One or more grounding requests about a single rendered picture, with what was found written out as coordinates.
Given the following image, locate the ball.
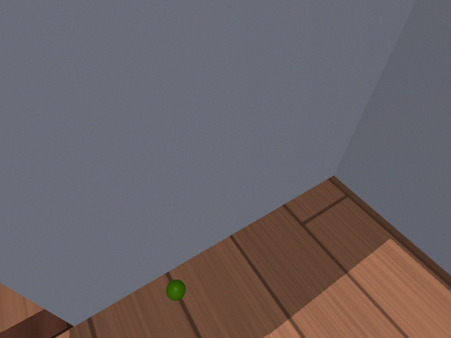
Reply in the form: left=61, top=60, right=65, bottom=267
left=166, top=280, right=186, bottom=301

